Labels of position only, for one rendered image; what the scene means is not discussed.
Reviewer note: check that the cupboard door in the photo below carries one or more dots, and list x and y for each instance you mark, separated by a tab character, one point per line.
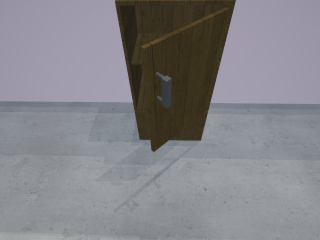
188	55

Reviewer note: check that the handle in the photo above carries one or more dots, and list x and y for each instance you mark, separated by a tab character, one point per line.
166	90

